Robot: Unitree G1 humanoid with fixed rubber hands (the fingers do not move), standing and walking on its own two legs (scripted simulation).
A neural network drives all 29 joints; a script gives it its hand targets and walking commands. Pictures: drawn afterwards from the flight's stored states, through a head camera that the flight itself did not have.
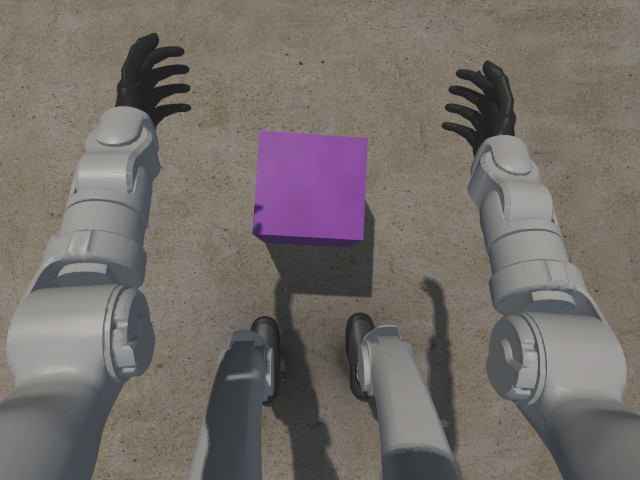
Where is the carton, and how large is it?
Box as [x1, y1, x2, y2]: [252, 130, 367, 246]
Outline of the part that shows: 260,130 252,233 264,242 348,246 362,240 367,138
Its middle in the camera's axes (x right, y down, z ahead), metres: -0.03 -0.09 +0.87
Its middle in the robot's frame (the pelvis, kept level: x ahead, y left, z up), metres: +0.50 +0.00 -0.52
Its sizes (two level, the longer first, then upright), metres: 0.210 0.200 0.250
